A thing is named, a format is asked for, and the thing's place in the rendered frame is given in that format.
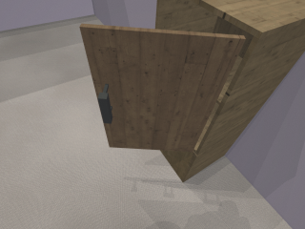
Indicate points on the handle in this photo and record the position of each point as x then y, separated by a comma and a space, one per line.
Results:
105, 105

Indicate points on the cupboard door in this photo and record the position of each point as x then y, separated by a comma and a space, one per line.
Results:
163, 84

